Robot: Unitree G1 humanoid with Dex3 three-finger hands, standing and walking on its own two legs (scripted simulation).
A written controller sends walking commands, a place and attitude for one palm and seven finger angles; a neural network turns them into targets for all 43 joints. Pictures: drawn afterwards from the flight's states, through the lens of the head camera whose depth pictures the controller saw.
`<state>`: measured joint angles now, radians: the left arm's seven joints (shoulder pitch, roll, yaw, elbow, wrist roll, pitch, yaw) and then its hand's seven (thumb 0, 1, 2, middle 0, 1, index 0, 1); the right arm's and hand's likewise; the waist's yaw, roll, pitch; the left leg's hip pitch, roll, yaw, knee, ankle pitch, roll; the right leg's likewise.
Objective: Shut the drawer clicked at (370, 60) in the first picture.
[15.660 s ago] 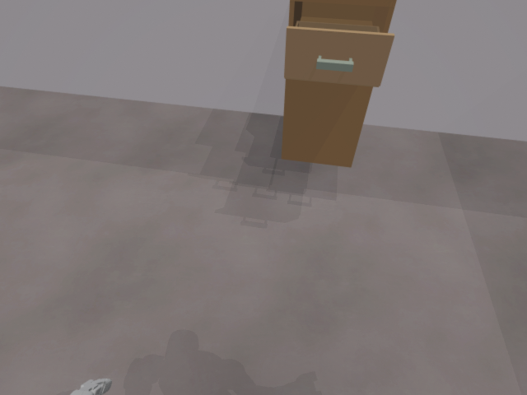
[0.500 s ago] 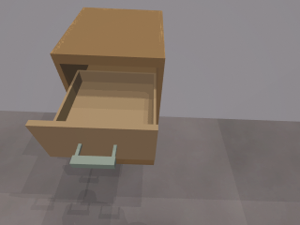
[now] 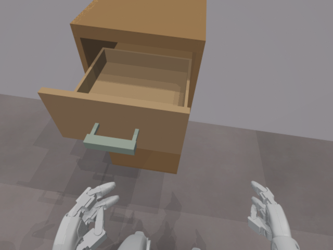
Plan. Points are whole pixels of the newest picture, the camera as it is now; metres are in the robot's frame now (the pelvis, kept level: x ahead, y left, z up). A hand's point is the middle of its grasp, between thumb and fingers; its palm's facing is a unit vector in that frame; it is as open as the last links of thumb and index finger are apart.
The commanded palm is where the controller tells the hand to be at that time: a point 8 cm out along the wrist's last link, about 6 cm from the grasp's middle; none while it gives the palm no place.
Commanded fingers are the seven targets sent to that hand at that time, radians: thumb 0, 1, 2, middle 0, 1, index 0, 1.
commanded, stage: raise the hand and make a fist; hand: left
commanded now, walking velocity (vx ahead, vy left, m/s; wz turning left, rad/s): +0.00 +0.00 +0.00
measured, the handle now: (113, 137) +0.37 +0.18 +0.05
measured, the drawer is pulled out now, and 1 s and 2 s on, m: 0.26 0.26 0.26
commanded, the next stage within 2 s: bring the fist close to the handle in 1.48 s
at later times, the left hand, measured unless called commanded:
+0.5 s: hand (90, 207) +0.18 +0.17 +0.09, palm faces +0.05 -1.00 -0.08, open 3.6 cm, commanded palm +0.13 +0.22 +0.09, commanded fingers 0.00 0.90 0.90 -1.14 -1.32 -1.14 -1.32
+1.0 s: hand (88, 209) +0.17 +0.16 +0.13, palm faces -0.05 -1.00 -0.02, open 3.2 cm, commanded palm +0.13 +0.21 +0.14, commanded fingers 0.00 0.90 0.90 -1.40 -1.60 -1.40 -1.60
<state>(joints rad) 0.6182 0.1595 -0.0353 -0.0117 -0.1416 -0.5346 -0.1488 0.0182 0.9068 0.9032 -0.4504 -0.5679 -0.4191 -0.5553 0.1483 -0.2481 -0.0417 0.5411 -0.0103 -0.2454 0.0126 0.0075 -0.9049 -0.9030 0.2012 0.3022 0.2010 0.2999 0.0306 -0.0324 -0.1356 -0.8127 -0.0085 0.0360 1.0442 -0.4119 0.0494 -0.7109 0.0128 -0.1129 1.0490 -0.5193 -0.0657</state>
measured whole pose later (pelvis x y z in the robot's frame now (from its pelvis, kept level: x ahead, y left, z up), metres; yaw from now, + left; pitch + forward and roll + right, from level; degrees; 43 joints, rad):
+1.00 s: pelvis +0.02 +0.02 +0.02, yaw +0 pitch +7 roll -3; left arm 0.76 0.20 -0.04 -0.47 -0.20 -0.23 -0.15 0.02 0.90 0.90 -1.37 -1.57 -1.38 -1.57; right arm 0.23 -0.20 0.05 0.43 0.05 -0.16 -0.01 0.01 -0.90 -0.90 0.20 0.30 0.20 0.30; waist 0.02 0.06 -0.14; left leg -0.65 -0.02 0.04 0.94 -0.41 0.08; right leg -0.53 0.01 -0.10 0.90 -0.48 -0.03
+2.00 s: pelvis +0.03 -0.02 +0.02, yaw +0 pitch +9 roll -1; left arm 0.65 0.21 0.09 -0.26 -0.25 -0.31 -0.21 0.02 0.90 0.90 -1.40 -1.60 -1.40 -1.60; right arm 0.25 -0.23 0.01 0.52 0.05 -0.16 -0.03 0.01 -0.90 -0.90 0.20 0.30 0.20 0.30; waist -0.01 0.04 -0.14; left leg -0.68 0.01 0.01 0.94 -0.42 0.02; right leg -0.57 0.04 -0.12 0.91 -0.51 -0.07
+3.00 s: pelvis +0.02 +0.02 -0.02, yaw -1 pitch +16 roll -3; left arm 0.46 0.19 -0.02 -0.16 -0.16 -0.38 -0.05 0.02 0.90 0.90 -1.40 -1.60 -1.40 -1.60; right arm 0.24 -0.23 0.03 0.45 0.01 -0.06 -0.01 0.01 -0.90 -0.90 0.20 0.30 0.20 0.30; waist -0.03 0.04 -0.16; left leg -0.94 0.00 0.03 1.15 -0.49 0.07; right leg -0.82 0.02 -0.11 1.11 -0.57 -0.04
